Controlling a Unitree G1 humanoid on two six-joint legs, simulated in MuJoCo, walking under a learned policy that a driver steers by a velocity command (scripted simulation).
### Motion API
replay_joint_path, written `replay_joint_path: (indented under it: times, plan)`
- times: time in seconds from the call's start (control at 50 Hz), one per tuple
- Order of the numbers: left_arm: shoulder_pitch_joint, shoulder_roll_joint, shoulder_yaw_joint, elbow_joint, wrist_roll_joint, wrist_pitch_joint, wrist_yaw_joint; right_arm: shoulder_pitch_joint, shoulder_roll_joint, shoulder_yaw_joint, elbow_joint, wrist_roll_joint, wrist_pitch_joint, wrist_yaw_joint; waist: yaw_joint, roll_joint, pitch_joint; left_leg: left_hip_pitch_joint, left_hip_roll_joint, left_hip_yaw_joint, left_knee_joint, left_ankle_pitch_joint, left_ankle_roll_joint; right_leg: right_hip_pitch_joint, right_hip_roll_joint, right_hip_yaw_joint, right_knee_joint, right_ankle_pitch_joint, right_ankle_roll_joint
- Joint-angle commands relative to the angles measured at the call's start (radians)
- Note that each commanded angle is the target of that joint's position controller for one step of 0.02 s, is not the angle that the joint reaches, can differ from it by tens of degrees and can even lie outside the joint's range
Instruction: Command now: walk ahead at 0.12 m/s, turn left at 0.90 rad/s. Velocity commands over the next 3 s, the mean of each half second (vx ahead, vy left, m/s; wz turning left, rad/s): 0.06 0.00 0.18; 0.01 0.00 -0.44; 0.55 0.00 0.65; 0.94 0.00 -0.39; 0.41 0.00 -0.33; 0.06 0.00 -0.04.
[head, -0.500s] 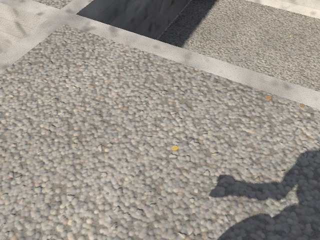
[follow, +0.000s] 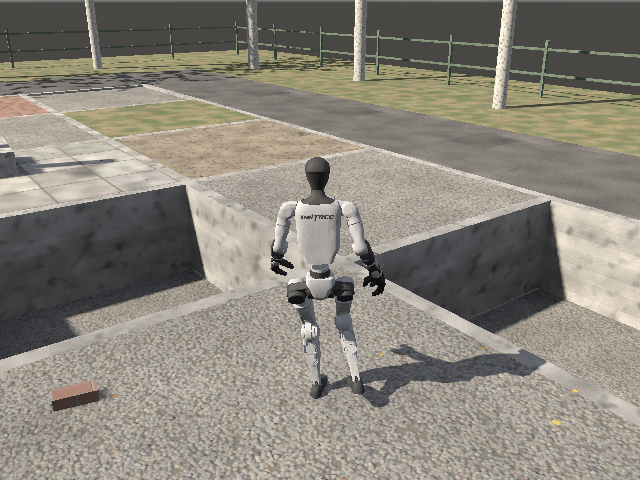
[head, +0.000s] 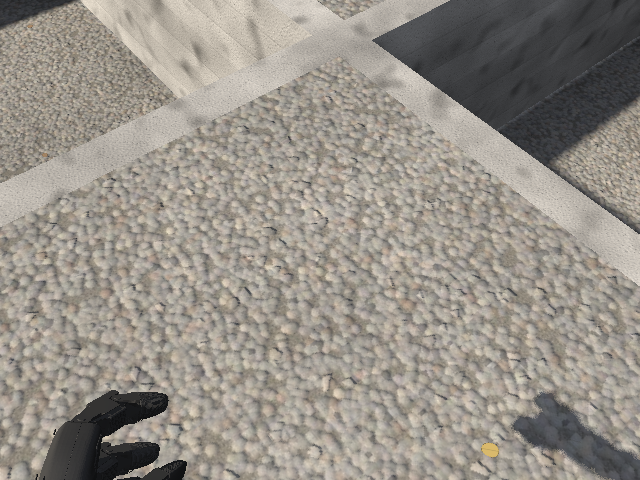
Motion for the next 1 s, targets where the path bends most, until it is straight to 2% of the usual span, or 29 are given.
replay_joint_path:
  times: [0.02,0.08,0.12,0.2,0.28,0.32,0.36,0.38,0.4,0.42,0.44,0.46,0.5,0.52,0.56,0.6,0.68,0.74,0.76,0.78,0.8,0.82,0.84,0.86,0.9,0.92,0.96,0.98,1.0]
  plan:
    - [0.091,0.104,0.049,-0.026,0.005,0.012,0.015,-0.009,-0.17,-0.053,-0.099,0.009,0.009,-0.045,0.071,-0.003,-0.233,0.193,0.248,-0.376,-0.119,0.337,0.082,-0.028,0.02,-0.018,-0.13,0.075,0.038]
    - [0.044,0.103,0.056,-0.028,-0.014,0.019,0.022,-0.019,-0.178,-0.058,-0.119,0.019,0.046,-0.074,0.053,0.05,-0.267,0.26,0.23,-0.398,-0.093,0.229,0.022,-0.076,0.033,0.005,-0.22,0.155,0.058]
    - [0.032,0.11,0.061,-0.018,-0.015,0.018,0.024,-0.04,-0.154,-0.05,-0.133,0.013,0.061,-0.08,0.04,0.088,-0.258,0.27,0.222,-0.382,-0.079,0.162,-0.004,-0.083,0.018,-0.002,-0.269,0.2,0.062]
    - [0.018,0.119,0.062,-0.009,-0.008,0.006,0.017,-0.051,-0.102,-0.024,-0.139,-0.016,0.068,-0.078,0.007,0.137,-0.247,0.293,0.251,-0.37,-0.041,0.204,0.014,-0.062,-0.031,-0.034,-0.321,0.24,0.064]
    - [0.05,0.106,0.046,0.007,-0.008,-0.011,-0.012,-0.071,-0.023,0.022,-0.116,-0.042,0.054,-0.055,0.001,0.108,-0.221,0.222,0.299,-0.339,-0.024,0.294,0.039,0.116,-0.093,-0.073,-0.448,0.241,0.024]
    - [0.052,0.137,0.056,0.002,-0.021,-0.017,-0.024,-0.081,-0.07,0.013,-0.102,-0.045,0.044,-0.036,-0.001,0.118,-0.172,0.186,0.313,-0.335,-0.025,0.317,0.056,0.194,-0.061,-0.11,-0.53,0.198,-0.001]
    - [0.08,0.168,0.068,-0.001,-0.03,-0.023,-0.032,-0.09,-0.111,0.001,-0.09,-0.03,0.039,-0.032,0.027,0.109,-0.14,0.222,0.304,-0.329,0.003,0.323,0.046,0.222,-0.038,-0.116,-0.695,0.265,-0.033]
    - [0.094,0.185,0.072,-0.004,-0.024,-0.026,-0.033,-0.077,-0.121,-0.004,-0.081,-0.023,0.034,-0.034,0.035,0.081,-0.141,0.24,0.278,-0.313,0.028,0.274,0.017,0.253,-0.051,-0.067,-0.779,0.411,-0.058]
    - [0.115,0.24,0.086,-0.009,-0.014,-0.027,-0.03,-0.044,-0.121,-0.009,-0.083,-0.036,0.024,-0.038,0.014,-0.018,-0.173,0.222,0.209,-0.25,0.113,0.151,-0.024,0.319,-0.122,0.049,-0.759,0.72,-0.103]
    - [0.142,0.282,0.101,0.0,-0.016,-0.019,-0.028,-0.031,-0.116,-0.014,-0.088,-0.04,0.018,-0.043,-0.001,-0.157,-0.195,0.14,0.095,-0.108,0.242,-0.018,-0.093,0.388,-0.204,0.171,-0.772,0.877,-0.201]
    - [0.218,0.264,0.103,0.014,-0.024,-0.007,-0.02,-0.092,-0.12,-0.017,-0.099,-0.042,0.016,-0.051,0.061,-0.232,-0.203,0.011,0.025,-0.017,0.367,-0.285,-0.16,0.458,-0.303,0.344,-0.824,0.921,-0.318]
    - [0.298,0.234,0.099,0.031,-0.023,0.0,-0.012,-0.164,-0.115,-0.018,-0.124,-0.031,0.019,-0.053,0.112,-0.253,-0.217,-0.138,0.023,-0.015,0.534,-0.588,-0.196,0.55,-0.37,0.468,-0.862,0.895,-0.372]
    - [0.285,0.236,0.107,0.016,-0.028,0.014,0.007,-0.17,-0.063,-0.012,-0.114,-0.02,0.033,-0.045,0.099,-0.101,-0.235,-0.199,0.07,-0.074,0.724,-0.552,-0.215,0.563,-0.3,0.4,-0.831,0.745,-0.308]
    - [0.242,0.237,0.111,0.0,-0.038,0.025,0.017,-0.179,-0.051,-0.01,-0.112,-0.018,0.039,-0.041,0.084,-0.066,-0.216,-0.21,0.087,-0.072,0.691,-0.488,-0.217,0.533,-0.255,0.348,-0.835,0.673,-0.268]
    - [0.189,0.22,0.112,-0.023,-0.049,0.057,0.028,-0.201,-0.021,-0.006,-0.113,-0.009,0.036,-0.038,0.069,-0.083,-0.196,-0.166,0.086,-0.029,0.506,-0.41,-0.22,0.479,-0.165,0.296,-0.859,0.512,-0.209]
    - [0.202,0.221,0.12,-0.03,-0.039,0.081,0.035,-0.207,-0.007,-0.006,-0.103,-0.002,0.024,-0.033,0.076,-0.135,-0.211,-0.106,0.066,-0.012,0.365,-0.375,-0.226,0.465,-0.134,0.315,-0.864,0.452,-0.203]
    - [0.201,0.241,0.136,-0.046,-0.042,0.091,0.032,-0.16,-0.046,-0.021,-0.064,0.005,-0.003,-0.02,0.075,-0.2,-0.24,0.049,0.064,-0.031,0.138,-0.303,-0.216,0.412,-0.126,0.395,-0.871,0.396,-0.206]
    - [0.171,0.22,0.127,-0.053,-0.053,0.093,0.03,-0.081,-0.075,-0.034,-0.021,0.001,-0.016,-0.013,0.045,-0.203,-0.254,0.198,0.114,-0.008,-0.084,-0.136,-0.187,0.367,-0.1,0.384,-0.823,0.332,-0.172]
    - [0.201,0.191,0.115,-0.046,-0.05,0.092,0.03,-0.082,-0.095,-0.04,-0.019,-0.006,-0.015,-0.016,0.057,-0.161,-0.258,0.284,0.184,-0.05,-0.133,-0.093,-0.157,0.302,-0.058,0.348,-0.775,0.214,-0.141]
    - [0.246,0.141,0.097,-0.047,-0.036,0.091,0.026,-0.11,-0.159,-0.048,-0.042,-0.032,-0.009,-0.019,0.094,0.063,-0.254,0.349,0.385,-0.273,-0.184,-0.096,-0.062,0.17,0.047,0.22,-0.594,-0.047,-0.094]
    - [0.228,0.183,0.111,-0.065,-0.036,0.076,0.024,-0.126,-0.189,-0.052,-0.05,-0.078,-0.009,-0.014,0.091,0.268,-0.18,0.252,0.529,-0.483,-0.225,-0.009,0.079,0.042,0.141,0.088,-0.365,-0.22,-0.046]
    - [0.25,0.245,0.128,-0.049,-0.02,0.065,0.022,-0.165,-0.148,-0.04,-0.064,-0.071,-0.017,-0.016,0.108,0.21,-0.149,0.202,0.566,-0.481,-0.213,0.01,0.129,0.029,0.071,0.075,-0.18,-0.185,-0.013]
    - [0.253,0.261,0.133,-0.02,-0.023,0.066,0.021,-0.192,-0.102,-0.026,-0.067,-0.05,-0.018,-0.023,0.109,0.129,-0.13,0.183,0.505,-0.369,-0.186,0.005,0.097,0.034,0.058,0.062,-0.115,-0.121,0.002]
    - [0.25,0.218,0.121,0.001,-0.018,0.072,0.026,-0.188,-0.078,-0.015,-0.06,-0.031,-0.018,-0.026,0.101,0.084,-0.125,0.189,0.436,-0.308,-0.165,-0.014,0.061,0.048,0.058,0.064,-0.092,-0.074,0.019]
    - [0.253,0.113,0.082,0.008,0.0,0.074,0.023,-0.184,-0.014,0.023,-0.033,-0.02,-0.02,-0.021,0.111,0.091,-0.13,0.175,0.375,-0.251,-0.15,0.091,0.047,0.109,0.01,0.029,-0.153,-0.014,0.05]
    - [0.224,0.089,0.069,-0.004,0.004,0.069,0.018,-0.173,-0.018,0.024,-0.025,-0.017,-0.015,-0.018,0.101,0.123,-0.124,0.186,0.338,-0.221,-0.149,0.128,0.04,0.135,-0.018,-0.044,-0.264,-0.005,0.063]
    - [0.12,0.095,0.067,-0.042,-0.005,0.055,0.02,-0.1,-0.136,-0.02,-0.02,-0.003,0.009,-0.023,0.038,0.186,-0.105,0.24,0.306,-0.248,-0.112,0.202,0.045,0.145,0.004,-0.119,-0.436,-0.041,0.075]
    - [0.1,0.112,0.072,-0.047,-0.017,0.051,0.021,-0.055,-0.179,-0.036,-0.017,-0.004,0.019,-0.026,0.018,0.201,-0.117,0.281,0.32,-0.295,-0.102,0.217,0.056,0.149,0.026,-0.12,-0.48,-0.066,0.075]
    - [0.101,0.125,0.077,-0.045,-0.03,0.047,0.02,-0.036,-0.191,-0.042,-0.019,-0.003,0.026,-0.029,0.013,0.206,-0.134,0.32,0.335,-0.345,-0.1,0.223,0.065,0.152,0.038,-0.104,-0.523,-0.065,0.072]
